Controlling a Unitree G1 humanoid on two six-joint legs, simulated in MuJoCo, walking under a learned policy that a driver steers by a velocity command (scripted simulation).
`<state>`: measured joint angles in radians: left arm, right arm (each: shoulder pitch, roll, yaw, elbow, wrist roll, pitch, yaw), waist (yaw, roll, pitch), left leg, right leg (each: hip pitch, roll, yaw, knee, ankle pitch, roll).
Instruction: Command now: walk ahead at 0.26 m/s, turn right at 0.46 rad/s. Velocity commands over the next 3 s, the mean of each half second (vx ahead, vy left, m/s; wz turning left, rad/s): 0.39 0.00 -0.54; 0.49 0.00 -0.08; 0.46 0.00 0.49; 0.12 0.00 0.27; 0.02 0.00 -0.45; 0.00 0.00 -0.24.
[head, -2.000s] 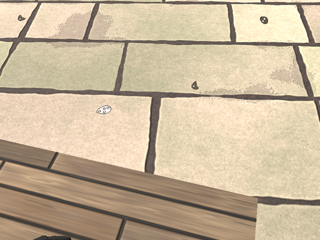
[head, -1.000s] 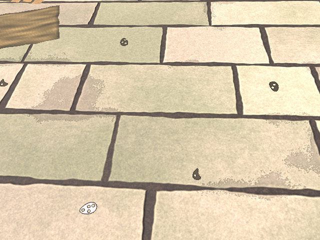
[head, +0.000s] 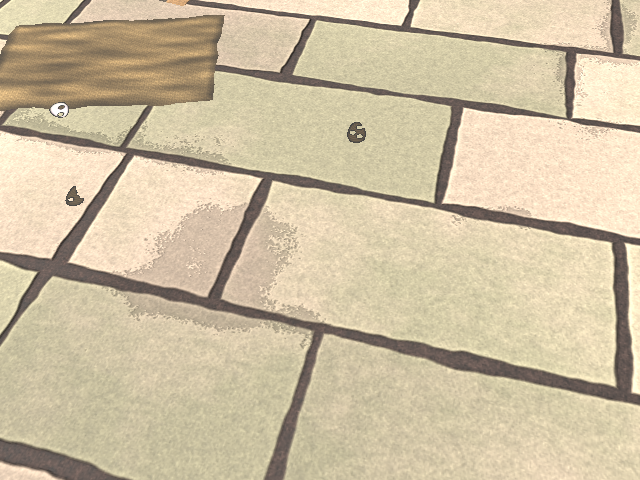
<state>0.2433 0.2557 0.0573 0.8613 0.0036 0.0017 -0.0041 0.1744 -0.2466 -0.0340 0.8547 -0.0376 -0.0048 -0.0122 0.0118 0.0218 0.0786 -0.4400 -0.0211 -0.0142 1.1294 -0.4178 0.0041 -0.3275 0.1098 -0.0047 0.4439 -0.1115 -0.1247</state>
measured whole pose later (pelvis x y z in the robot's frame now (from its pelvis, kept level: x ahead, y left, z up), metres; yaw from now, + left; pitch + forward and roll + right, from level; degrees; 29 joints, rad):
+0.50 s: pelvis +0.15 +0.05 +0.01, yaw -17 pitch +2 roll -1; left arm 0.28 0.31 0.09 0.80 0.04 -0.02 -0.04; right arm 0.25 -0.27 -0.03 0.79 -0.03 -0.07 -0.03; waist 0.01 -0.04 -0.04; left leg -0.20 -0.01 -0.01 0.38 -0.22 0.03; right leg -0.47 0.10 0.10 0.93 -0.35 -0.05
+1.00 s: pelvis +0.36 -0.07 +0.01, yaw -18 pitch +1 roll +0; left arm 0.20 0.23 0.03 0.82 0.03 -0.07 0.00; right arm 0.38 -0.24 -0.05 0.92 -0.02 -0.03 0.02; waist -0.03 0.03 0.04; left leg -0.43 0.05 -0.01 1.11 -0.32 0.06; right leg -0.21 0.02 -0.12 0.40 -0.21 -0.07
